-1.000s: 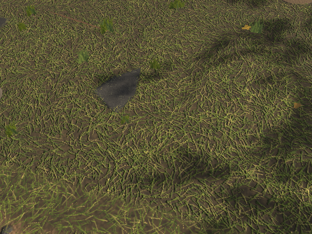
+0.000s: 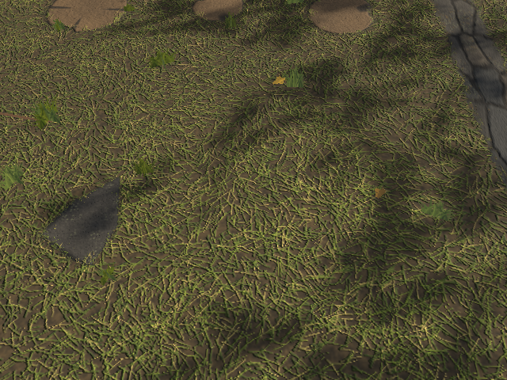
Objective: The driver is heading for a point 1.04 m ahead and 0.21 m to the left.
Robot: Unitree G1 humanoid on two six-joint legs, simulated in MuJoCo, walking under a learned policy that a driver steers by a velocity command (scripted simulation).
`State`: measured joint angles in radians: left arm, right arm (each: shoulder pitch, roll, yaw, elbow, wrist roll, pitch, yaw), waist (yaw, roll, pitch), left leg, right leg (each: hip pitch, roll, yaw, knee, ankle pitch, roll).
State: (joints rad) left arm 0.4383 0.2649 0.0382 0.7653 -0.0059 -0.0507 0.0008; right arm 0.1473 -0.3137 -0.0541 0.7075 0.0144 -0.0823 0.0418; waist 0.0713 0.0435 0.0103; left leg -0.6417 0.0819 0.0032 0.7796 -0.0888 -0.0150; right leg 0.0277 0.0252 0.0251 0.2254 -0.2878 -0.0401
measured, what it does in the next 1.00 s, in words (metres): walks ahead: left foot, then right foot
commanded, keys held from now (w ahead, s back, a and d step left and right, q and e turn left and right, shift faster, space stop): w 0.98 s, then w+q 0.02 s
